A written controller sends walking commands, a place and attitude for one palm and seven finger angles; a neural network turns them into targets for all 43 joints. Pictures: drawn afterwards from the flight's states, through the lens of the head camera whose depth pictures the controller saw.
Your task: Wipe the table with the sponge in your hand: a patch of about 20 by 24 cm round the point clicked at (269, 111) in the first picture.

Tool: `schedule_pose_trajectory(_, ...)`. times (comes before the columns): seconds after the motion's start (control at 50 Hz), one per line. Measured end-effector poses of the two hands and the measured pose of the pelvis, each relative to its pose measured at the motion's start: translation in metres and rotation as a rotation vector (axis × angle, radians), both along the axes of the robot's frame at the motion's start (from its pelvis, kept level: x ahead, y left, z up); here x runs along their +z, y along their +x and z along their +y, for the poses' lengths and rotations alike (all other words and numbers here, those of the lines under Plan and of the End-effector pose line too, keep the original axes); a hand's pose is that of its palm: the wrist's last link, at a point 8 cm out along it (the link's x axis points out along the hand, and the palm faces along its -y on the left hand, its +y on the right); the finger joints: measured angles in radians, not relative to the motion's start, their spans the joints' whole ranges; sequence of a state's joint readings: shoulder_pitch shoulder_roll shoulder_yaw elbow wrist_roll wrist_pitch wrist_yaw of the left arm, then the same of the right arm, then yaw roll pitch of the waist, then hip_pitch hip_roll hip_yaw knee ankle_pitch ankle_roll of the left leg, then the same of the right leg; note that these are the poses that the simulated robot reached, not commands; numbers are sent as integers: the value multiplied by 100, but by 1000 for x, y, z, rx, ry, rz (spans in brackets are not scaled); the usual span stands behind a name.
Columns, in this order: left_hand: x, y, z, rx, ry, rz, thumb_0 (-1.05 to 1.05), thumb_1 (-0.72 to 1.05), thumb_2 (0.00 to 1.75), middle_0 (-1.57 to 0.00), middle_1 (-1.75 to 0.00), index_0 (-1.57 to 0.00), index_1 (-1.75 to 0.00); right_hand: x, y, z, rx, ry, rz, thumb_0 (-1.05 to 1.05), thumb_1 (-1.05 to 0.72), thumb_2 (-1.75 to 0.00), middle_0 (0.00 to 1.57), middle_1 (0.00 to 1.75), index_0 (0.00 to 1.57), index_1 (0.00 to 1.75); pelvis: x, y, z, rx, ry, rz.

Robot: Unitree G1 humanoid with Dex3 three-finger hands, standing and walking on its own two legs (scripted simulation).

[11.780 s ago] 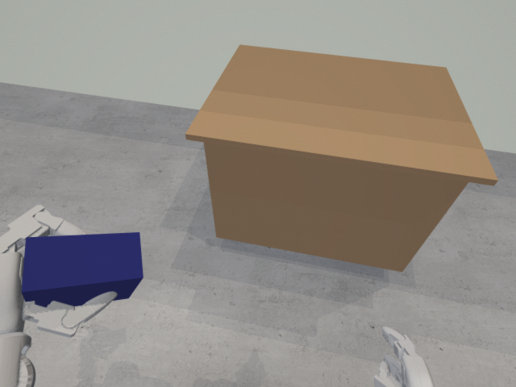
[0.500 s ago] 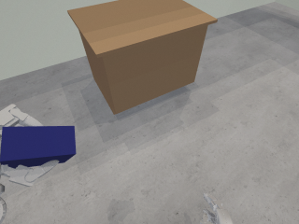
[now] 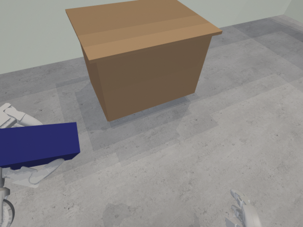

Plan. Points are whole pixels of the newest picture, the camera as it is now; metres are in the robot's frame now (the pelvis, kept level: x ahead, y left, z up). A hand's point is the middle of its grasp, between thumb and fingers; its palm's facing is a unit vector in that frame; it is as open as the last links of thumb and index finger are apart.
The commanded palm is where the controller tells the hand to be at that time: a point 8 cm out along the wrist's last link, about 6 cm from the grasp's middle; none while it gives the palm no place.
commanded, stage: take the last steps up to it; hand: left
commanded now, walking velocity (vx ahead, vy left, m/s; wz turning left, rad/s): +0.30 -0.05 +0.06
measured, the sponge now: (52, 145) +0.23 +0.21 +0.17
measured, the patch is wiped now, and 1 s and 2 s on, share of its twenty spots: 0.00 0.00 0.00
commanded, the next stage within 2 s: none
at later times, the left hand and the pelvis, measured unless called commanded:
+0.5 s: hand (99, 104) +0.33 +0.15 +0.18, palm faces +0.38 -0.78 -0.49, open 9.7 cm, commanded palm +0.26 +0.20 +0.19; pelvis +0.11 -0.09 +0.01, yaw +3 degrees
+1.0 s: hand (132, 71) +0.45 +0.09 +0.18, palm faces +0.42 -0.75 -0.51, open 9.7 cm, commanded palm +0.39 +0.14 +0.19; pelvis +0.24 -0.15 -0.01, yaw +3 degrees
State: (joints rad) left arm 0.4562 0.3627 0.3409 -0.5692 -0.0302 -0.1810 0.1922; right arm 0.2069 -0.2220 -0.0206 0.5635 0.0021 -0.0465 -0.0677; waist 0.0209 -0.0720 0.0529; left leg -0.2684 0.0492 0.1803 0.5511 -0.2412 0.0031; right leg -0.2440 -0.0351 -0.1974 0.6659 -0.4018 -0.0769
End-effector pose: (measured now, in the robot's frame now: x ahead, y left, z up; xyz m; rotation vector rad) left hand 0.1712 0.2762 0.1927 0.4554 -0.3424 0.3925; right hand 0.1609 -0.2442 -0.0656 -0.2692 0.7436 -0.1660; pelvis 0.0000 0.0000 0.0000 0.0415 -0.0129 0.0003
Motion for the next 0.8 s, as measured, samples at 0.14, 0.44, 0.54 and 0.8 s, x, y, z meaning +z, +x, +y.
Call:
schedule_pose_trajectory(0.14,10,37,-18,-13,83,71,0,-46,100,-79,-134,-78,-135,-10,36,31,44,168,-5,1,-90,-90,20,30,20,30,7,28,-20,7,-25,11)
schedule_pose_trajectory(0.44,-2,103,-88,22,75,157,0,-46,100,-79,-134,-78,-135,-36,101,-70,38,92,143,2,-90,-89,21,30,20,30,6,98,-86,42,-21,16)
schedule_pose_trajectory(0.54,6,125,-90,8,90,129,0,-46,100,-79,-134,-78,-135,-9,132,-98,18,0,101,2,-90,-90,20,30,19,30,12,126,-90,44,-14,36)
schedule_pose_trajectory(0.8,11,200,-96,-14,68,33,0,-46,100,-79,-134,-78,-135,0,204,-66,23,108,-14,1,-90,-90,20,30,19,30,10,193,-101,23,-41,27)
